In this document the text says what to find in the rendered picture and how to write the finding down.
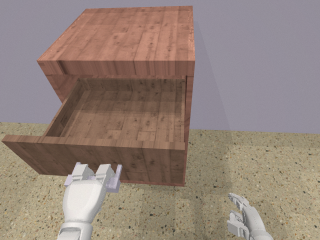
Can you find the handle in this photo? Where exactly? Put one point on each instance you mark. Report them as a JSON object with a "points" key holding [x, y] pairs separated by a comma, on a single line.
{"points": [[112, 185]]}

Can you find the robot right forearm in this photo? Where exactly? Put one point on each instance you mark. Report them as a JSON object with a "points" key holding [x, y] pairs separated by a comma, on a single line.
{"points": [[259, 235]]}

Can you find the left robot hand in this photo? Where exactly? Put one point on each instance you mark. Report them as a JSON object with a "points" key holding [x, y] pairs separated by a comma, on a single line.
{"points": [[83, 198]]}

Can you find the robot left forearm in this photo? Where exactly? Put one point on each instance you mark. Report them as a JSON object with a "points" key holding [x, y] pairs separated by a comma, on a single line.
{"points": [[75, 230]]}

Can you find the drawer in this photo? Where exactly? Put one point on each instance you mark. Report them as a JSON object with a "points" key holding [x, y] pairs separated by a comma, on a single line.
{"points": [[134, 122]]}

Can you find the right robot hand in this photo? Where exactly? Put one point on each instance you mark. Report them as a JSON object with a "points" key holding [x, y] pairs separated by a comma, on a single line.
{"points": [[243, 224]]}

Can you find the cabinet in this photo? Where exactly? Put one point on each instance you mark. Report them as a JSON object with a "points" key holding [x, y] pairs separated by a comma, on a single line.
{"points": [[126, 43]]}

